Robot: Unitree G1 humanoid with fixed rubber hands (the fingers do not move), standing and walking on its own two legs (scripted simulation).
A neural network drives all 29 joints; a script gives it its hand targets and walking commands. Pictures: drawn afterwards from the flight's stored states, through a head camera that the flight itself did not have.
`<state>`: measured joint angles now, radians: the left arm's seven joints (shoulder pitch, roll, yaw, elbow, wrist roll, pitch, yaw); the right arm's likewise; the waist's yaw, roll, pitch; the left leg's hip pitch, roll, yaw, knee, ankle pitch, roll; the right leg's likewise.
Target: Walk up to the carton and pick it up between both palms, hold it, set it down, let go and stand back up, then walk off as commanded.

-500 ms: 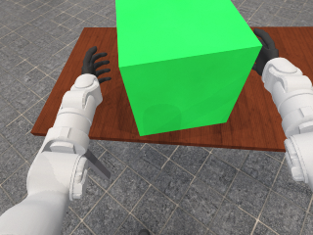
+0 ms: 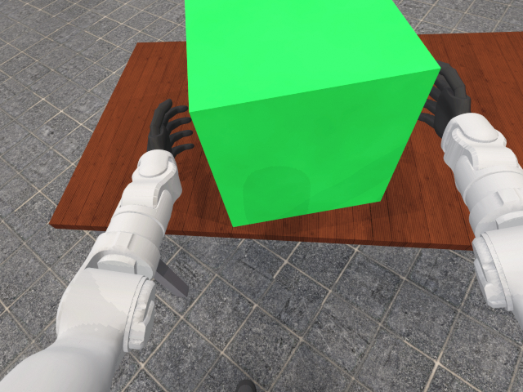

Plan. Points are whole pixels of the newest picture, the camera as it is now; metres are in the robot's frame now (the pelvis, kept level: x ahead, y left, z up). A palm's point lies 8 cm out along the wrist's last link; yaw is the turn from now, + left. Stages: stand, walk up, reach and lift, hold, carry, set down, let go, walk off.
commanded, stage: reach and lift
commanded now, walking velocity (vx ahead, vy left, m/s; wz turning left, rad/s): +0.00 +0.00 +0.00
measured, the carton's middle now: (291, 104) +0.55 +0.01 +0.08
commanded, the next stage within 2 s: none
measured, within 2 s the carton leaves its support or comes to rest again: neither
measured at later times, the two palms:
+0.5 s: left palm (177, 157) +0.44 +0.18 +0.08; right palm (425, 120) +0.49 -0.19 +0.10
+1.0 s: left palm (178, 159) +0.43 +0.18 +0.08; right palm (421, 123) +0.49 -0.18 +0.09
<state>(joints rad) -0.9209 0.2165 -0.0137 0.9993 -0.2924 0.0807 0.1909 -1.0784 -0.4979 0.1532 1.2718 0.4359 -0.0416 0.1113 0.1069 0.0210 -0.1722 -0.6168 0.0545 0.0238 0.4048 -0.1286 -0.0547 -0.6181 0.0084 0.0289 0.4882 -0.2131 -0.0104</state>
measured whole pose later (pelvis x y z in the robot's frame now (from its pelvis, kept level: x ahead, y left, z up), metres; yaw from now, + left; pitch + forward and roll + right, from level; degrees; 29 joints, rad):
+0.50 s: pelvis +0.00 +0.00 +0.00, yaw +0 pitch +20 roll +1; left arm -0.93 0.13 0.08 1.06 -0.21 0.01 0.19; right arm -1.08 -0.40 0.10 1.27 0.42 -0.05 0.08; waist 0.11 0.03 -0.18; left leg -0.62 0.05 0.02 0.40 -0.13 -0.05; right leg -0.62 0.01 0.03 0.49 -0.21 -0.01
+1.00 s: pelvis +0.00 +0.00 +0.00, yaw +0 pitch +20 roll +1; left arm -0.92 0.04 0.38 1.07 0.07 -0.06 0.14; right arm -1.07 -0.31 -0.30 1.28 0.02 -0.14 0.08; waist 0.11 0.03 -0.18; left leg -0.62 0.05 0.02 0.40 -0.13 -0.05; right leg -0.62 0.01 0.03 0.49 -0.21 -0.01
